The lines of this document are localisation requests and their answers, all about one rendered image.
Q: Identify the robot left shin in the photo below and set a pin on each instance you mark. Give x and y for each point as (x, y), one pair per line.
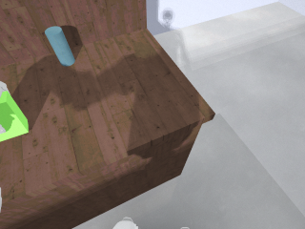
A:
(127, 219)

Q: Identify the table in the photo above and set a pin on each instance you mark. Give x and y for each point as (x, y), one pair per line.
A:
(118, 122)

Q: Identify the robot left hand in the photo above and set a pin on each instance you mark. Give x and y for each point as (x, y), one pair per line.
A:
(3, 88)

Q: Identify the sponge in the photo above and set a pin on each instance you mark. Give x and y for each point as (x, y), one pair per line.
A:
(11, 118)

